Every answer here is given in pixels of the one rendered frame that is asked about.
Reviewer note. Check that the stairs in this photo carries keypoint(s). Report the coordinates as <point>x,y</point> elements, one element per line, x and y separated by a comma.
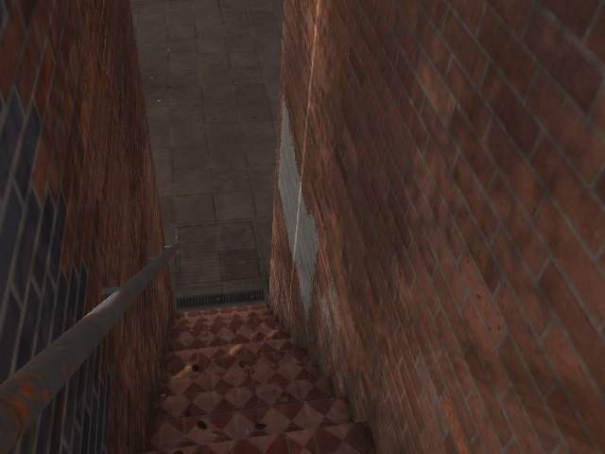
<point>235,382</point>

